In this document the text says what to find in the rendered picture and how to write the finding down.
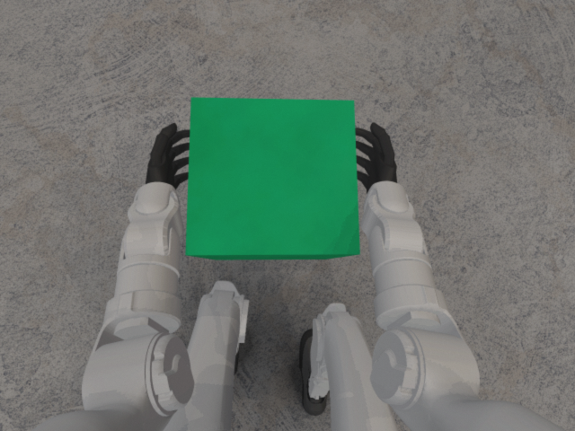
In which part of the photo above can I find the robot left hand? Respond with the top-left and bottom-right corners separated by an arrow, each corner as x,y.
146,123 -> 190,189

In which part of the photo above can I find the robot left upper arm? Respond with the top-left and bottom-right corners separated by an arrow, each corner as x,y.
32,332 -> 194,431

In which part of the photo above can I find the robot right shin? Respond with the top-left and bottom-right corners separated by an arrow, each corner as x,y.
308,303 -> 362,398

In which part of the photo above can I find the robot left forearm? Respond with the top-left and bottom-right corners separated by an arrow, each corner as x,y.
82,182 -> 184,405

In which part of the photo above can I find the robot right hand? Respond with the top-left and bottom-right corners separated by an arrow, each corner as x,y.
355,122 -> 397,193

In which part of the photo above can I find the carton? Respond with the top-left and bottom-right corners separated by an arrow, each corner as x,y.
185,97 -> 360,260

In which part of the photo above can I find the robot left thigh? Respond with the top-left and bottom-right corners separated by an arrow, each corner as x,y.
163,290 -> 249,431

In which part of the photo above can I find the robot right forearm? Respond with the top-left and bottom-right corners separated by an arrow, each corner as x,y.
360,181 -> 480,388

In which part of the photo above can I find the robot right upper arm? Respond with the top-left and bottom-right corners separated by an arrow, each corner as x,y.
370,326 -> 566,431

